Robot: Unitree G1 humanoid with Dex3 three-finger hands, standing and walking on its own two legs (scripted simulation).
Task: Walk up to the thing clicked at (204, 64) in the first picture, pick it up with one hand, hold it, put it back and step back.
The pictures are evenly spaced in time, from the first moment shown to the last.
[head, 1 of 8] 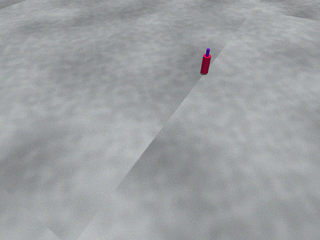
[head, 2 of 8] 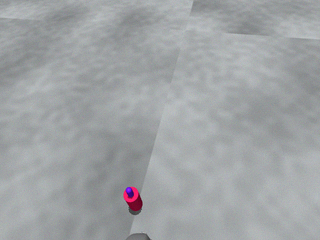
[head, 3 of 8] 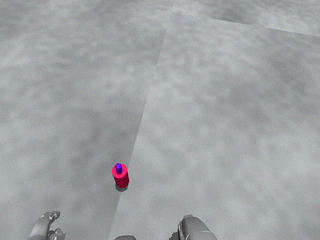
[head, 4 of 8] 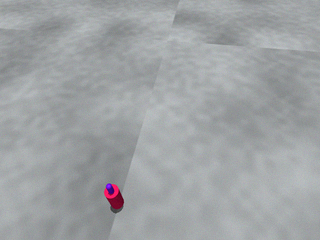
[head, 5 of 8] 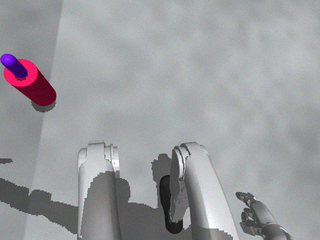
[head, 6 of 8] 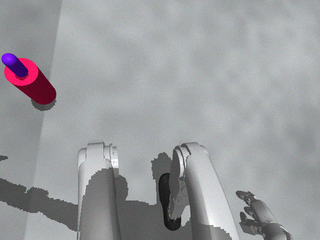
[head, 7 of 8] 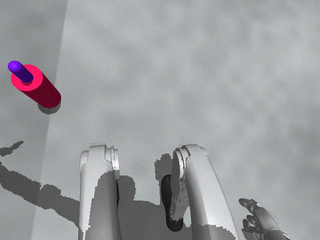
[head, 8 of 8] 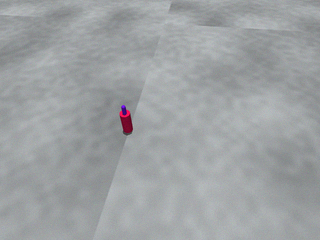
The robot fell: no
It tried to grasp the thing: no
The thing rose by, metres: 0.00
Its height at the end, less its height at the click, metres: +0.00
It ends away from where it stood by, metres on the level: 0.00
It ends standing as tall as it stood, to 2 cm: yes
